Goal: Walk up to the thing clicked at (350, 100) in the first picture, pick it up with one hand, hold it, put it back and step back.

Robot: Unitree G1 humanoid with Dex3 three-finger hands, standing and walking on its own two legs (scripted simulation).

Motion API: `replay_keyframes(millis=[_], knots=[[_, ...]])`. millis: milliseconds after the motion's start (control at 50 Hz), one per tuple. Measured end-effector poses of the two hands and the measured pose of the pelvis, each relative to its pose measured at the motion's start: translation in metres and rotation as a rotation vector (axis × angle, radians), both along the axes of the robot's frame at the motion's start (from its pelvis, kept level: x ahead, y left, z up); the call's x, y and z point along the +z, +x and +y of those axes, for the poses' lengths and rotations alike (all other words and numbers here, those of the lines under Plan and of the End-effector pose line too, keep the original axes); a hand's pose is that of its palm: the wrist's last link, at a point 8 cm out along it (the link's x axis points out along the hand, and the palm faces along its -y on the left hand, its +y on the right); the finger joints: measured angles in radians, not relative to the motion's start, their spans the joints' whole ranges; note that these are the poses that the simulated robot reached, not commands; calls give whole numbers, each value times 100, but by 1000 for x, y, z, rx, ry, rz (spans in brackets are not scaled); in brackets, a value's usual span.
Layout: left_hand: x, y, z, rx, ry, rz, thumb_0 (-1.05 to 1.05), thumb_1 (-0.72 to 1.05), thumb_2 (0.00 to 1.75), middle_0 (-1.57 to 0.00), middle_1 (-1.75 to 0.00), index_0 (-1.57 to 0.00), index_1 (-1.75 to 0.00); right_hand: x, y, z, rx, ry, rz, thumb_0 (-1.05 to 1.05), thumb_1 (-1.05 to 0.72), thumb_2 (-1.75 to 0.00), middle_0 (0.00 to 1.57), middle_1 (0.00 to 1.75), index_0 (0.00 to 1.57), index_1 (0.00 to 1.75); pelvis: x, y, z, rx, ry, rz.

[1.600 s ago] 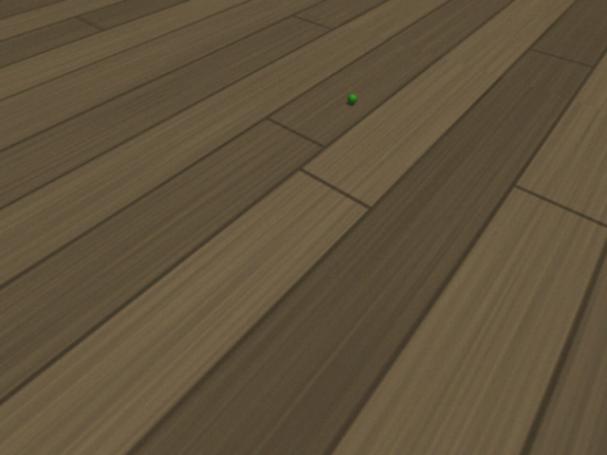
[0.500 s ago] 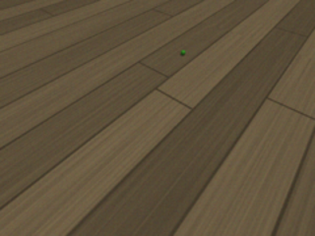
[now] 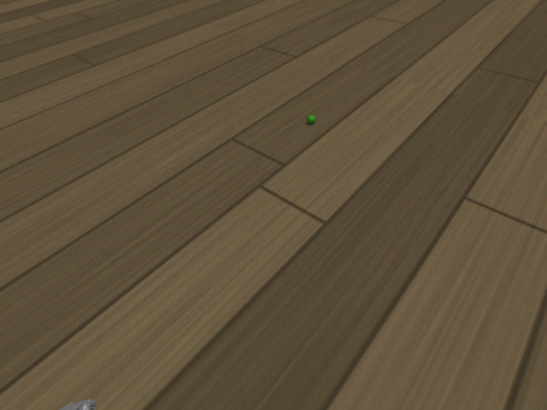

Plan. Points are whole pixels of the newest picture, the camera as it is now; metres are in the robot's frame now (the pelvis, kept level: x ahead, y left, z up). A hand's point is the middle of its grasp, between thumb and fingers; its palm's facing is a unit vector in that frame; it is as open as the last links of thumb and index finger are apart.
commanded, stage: walk up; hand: left
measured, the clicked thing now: (311, 119) +1.99 -0.17 -0.73
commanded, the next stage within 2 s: none
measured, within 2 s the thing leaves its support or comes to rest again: neither
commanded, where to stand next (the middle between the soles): +1.62 -0.42 m, yaw +3 degrees
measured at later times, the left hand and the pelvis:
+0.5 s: hand (163, 304) +0.35 +0.26 -0.14, palm faces -0.08 -0.95 -0.30, open 7.3 cm; pelvis +0.27 -0.02 +0.01, yaw -2 degrees
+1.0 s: hand (225, 205) +0.61 +0.15 -0.12, palm faces -0.01 -0.94 -0.34, open 7.3 cm; pelvis +0.56 -0.12 +0.01, yaw -1 degrees
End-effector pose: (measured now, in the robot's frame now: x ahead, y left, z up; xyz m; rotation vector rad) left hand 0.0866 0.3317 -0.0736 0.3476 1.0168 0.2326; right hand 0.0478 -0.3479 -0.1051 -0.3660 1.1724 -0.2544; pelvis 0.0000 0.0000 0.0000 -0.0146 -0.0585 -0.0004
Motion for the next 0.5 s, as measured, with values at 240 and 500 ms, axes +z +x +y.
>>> replay_keyframes(millis=[240, 500], knots=[[-37, 43, -20, 87, -96, 181, 0, 90, 90, -21, -30, -21, -30, 41, 187, 13, 153, 8, -106, 1, -91, -90, 21, 30, 20, 30, 8, 124, -14, 16, -25, 28], [-33, 262, -28, -67, -90, 129, 1, 91, 90, -20, -30, -20, -30, 43, 271, 1, 32, -38, -114, 1, -91, -90, 21, 30, 20, 30, 8, 269, -16, -24, 47, 20]])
